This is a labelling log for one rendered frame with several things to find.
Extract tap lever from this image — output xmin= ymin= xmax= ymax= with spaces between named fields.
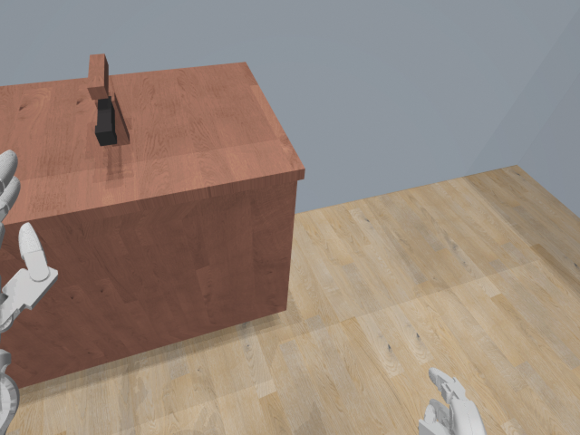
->
xmin=95 ymin=96 xmax=117 ymax=146

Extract left robot forearm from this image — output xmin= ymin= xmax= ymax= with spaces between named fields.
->
xmin=0 ymin=349 xmax=20 ymax=435

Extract left robot hand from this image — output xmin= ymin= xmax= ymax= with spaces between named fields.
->
xmin=0 ymin=150 xmax=58 ymax=341

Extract counter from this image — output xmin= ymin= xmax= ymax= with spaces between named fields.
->
xmin=0 ymin=53 xmax=305 ymax=389

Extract right robot hand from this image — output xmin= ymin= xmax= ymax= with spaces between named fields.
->
xmin=419 ymin=367 xmax=487 ymax=435

